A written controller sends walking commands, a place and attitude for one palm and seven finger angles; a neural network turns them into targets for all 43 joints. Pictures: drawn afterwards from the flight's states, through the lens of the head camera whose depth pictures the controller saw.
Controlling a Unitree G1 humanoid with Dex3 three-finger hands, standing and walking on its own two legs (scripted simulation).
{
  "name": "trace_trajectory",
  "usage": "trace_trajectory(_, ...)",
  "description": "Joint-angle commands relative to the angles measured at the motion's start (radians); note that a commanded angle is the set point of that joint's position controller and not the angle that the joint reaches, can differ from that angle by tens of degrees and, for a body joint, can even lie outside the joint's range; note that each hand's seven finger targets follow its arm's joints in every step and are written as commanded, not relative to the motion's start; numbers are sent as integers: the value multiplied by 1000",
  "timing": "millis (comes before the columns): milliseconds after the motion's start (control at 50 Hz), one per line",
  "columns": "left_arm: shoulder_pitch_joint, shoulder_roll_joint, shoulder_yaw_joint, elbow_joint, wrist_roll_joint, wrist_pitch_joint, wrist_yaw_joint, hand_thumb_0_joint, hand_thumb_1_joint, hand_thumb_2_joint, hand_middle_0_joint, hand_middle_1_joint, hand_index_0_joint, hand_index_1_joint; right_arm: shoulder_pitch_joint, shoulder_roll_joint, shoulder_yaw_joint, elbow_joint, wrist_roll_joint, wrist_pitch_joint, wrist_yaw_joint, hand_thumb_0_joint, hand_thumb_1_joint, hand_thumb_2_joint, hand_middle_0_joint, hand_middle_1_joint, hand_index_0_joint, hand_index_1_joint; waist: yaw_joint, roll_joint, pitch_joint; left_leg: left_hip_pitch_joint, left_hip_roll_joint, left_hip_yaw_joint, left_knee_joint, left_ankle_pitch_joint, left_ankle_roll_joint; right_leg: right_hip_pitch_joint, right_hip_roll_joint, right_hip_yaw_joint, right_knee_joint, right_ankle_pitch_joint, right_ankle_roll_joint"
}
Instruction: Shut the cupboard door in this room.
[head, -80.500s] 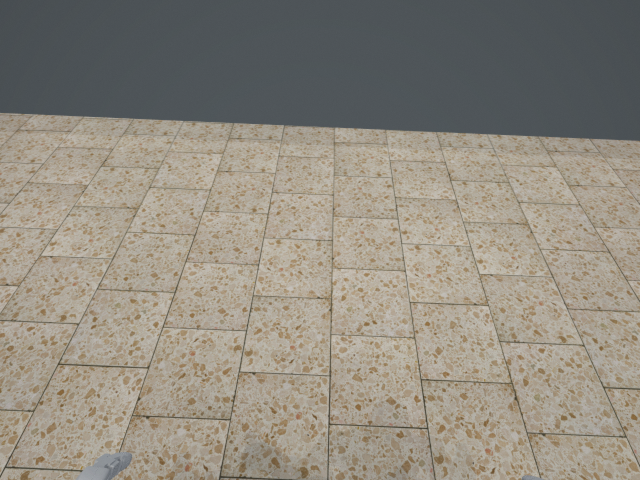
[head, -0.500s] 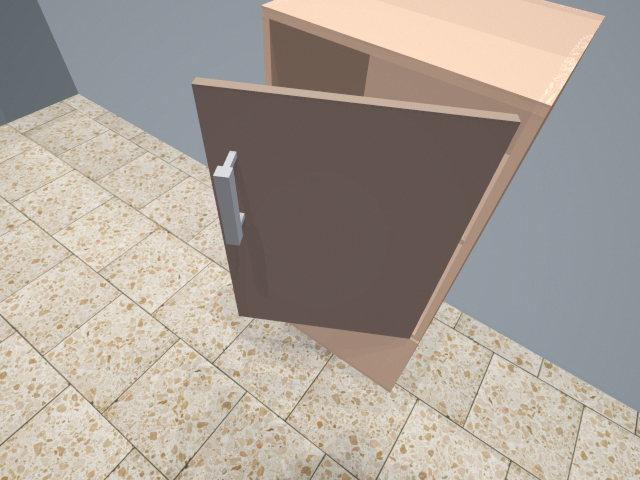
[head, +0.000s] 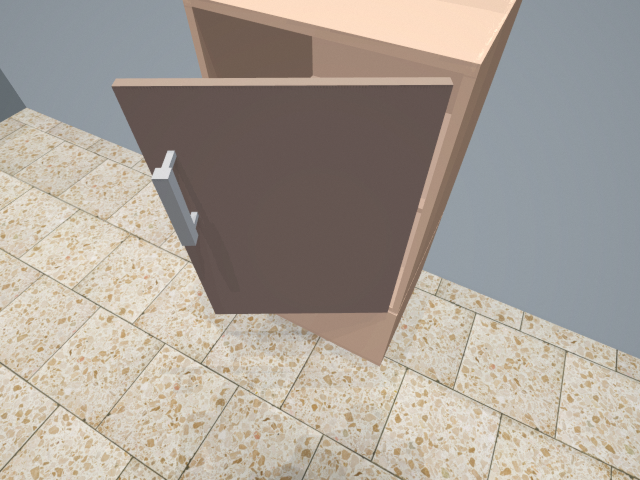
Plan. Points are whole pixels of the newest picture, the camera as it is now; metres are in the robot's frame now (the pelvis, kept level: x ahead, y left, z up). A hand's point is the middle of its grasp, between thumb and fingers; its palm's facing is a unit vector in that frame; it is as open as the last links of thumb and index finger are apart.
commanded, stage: look again from close up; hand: left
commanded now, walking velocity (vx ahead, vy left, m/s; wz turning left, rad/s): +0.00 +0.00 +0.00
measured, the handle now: (180, 200) +0.49 +0.22 +0.05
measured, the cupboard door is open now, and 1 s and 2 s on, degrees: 29 29 29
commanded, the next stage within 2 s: shuffle to correct the standing spot in 0.44 s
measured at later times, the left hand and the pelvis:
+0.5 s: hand out of the picture -0.02 +0.18 -0.17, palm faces +0.07 -0.98 -0.18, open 7.3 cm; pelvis -0.02 +0.01 +0.01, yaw +1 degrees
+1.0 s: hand out of the picture -0.08 +0.18 -0.17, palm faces +0.07 -0.99 -0.14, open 7.3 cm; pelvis -0.02 +0.03 +0.00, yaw +0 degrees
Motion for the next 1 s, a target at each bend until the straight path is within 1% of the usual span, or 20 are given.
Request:
trace_trajectory(0,113,116,16,-34,-7,-20,14,0,900,900,-200,-300,-200,-300,-9,-63,-22,-73,-6,-9,-3,0,-900,-900,200,300,200,300,42,-191,-109,-66,-8,-1,109,-30,8,163,-188,164,-150,534,-84)
trace_trajectory(20,110,103,17,-40,-7,-18,17,0,900,900,-200,-300,-200,-300,-21,-70,-26,-82,-5,-5,-7,0,-900,-900,200,300,200,300,43,-229,-77,-95,0,-19,149,-70,12,153,-204,174,-160,587,-90)
trace_trajectory(60,96,90,18,-56,-3,-13,22,0,900,900,-200,-300,-200,-300,-41,-70,-30,-86,0,2,-12,0,-900,-900,200,300,200,300,36,-165,-18,-103,15,-29,169,-87,8,115,-215,178,-176,596,-109)
trace_trajectory(80,95,87,16,-54,-3,-16,24,0,900,900,-200,-300,-200,-300,-47,-54,-25,-81,0,4,-8,0,-900,-900,200,300,200,300,35,-114,-11,-72,12,-19,132,-72,5,103,-208,171,-172,600,-108)
trace_trajectory(100,82,93,18,-62,-2,-14,26,0,900,900,-200,-300,-200,-300,-37,-57,-25,-76,1,3,-9,0,-900,-900,200,300,200,300,24,-95,-1,-40,12,-16,93,-32,4,81,-197,156,-165,579,-104)
trace_trajectory(140,68,89,17,-67,-7,-11,27,0,900,900,-200,-300,-200,-300,-9,-68,-25,-58,1,-2,-11,0,-900,-900,200,300,200,300,11,-57,-6,58,26,-36,-32,132,11,31,-158,131,-141,468,-72)
trace_trajectory(180,90,66,12,-63,-9,-11,26,0,900,900,-200,-300,-200,-300,-14,-95,-28,-43,0,-14,-14,0,-900,-900,200,300,200,300,26,51,-6,101,77,-81,-78,330,32,21,-101,95,-120,377,-26)
trace_trajectory(200,100,73,13,-59,-10,-8,24,0,900,900,-200,-300,-200,-300,-34,-109,-28,-44,0,-18,-14,0,-900,-900,200,300,200,300,38,119,-15,91,89,-97,-83,424,42,48,-94,82,-110,361,-12)
trace_trajectory(220,117,78,13,-51,-12,-7,23,0,900,900,-200,-300,-200,-300,-62,-117,-26,-46,0,-16,-16,0,-900,-900,200,300,200,300,48,111,-19,83,92,-95,-82,421,45,66,-94,81,-127,337,-4)
trace_trajectory(280,123,81,7,-37,-9,-11,19,0,900,900,-200,-300,-200,-300,-95,-124,-26,-59,3,-14,-16,0,-900,-900,200,300,200,300,45,2,1,69,83,-93,-114,302,38,71,-104,95,-172,324,-1)
trace_trajectory(300,123,83,5,-38,-10,-12,17,0,900,900,-200,-300,-200,-300,-102,-138,-25,-61,4,-13,-15,0,-900,-900,200,300,200,300,42,-14,5,75,80,-93,-122,266,36,61,-108,103,-180,311,-1)
trace_trajectory(440,127,89,-3,-24,-9,-15,12,0,900,900,-200,-300,-200,-300,-137,-167,-22,-57,6,-15,-6,0,-900,-900,200,300,200,300,44,-16,31,61,74,-115,-204,124,43,41,-104,110,-236,130,0)
trace_trajectory(520,145,85,-7,-7,-8,-15,11,0,900,900,-200,-300,-200,-300,-133,-165,-19,-44,8,-14,-2,0,-900,-900,200,300,200,300,45,-10,44,41,68,-124,-239,54,42,37,-106,108,-250,83,3)
trace_trajectory(580,183,59,-8,13,-2,-6,11,0,900,900,-200,-300,-200,-300,-89,-141,-19,-23,2,-1,2,0,-900,-900,200,300,200,300,45,-16,39,14,61,-126,-254,-136,43,35,-94,96,-252,-102,7)
trace_trajectory(640,208,57,3,13,4,2,5,0,900,900,-200,-300,-200,-300,-78,-154,-27,-27,-4,7,6,0,-900,-900,200,300,200,300,50,-18,82,-51,59,-143,-263,-283,53,-10,-88,102,-240,-255,1)
trace_trajectory(740,242,30,11,16,2,-2,-2,0,900,900,-200,-300,-200,-300,-41,-148,-32,-21,-1,0,4,0,-900,-900,200,300,200,300,51,10,113,-78,82,-175,-279,-319,75,-29,-68,79,-171,-212,-13)
trace_trajectory(820,258,-7,10,15,5,-4,-9,0,900,900,-200,-300,-200,-300,-10,-166,-43,-13,2,-11,-3,0,-900,-900,200,300,200,300,52,74,94,-73,165,-269,-363,-399,118,-16,-27,-3,-43,-96,-7)
trace_trajectory(860,270,-23,10,20,6,-5,-11,0,900,900,-200,-300,-200,-300,-11,-167,-48,-13,3,-16,-5,0,-900,-900,200,300,200,300,61,70,93,-89,181,-274,-368,-400,128,9,-27,-21,-29,-66,-6)
trace_trajectory(920,293,-20,13,30,5,-13,-9,0,900,900,-200,-300,-200,-300,-13,-141,-45,-9,5,-21,-4,0,-900,-900,200,300,200,300,69,24,107,-115,147,-224,-312,-338,112,45,-49,24,-87,-75,-21)
trace_trajectory(980,324,6,21,44,0,-21,-2,0,900,900,-200,-300,-200,-300,-22,-92,-35,-17,9,-26,-1,0,-900,-900,200,300,200,300,77,-77,136,-153,58,-118,-163,-219,76,49,-121,159,-190,-143,-62)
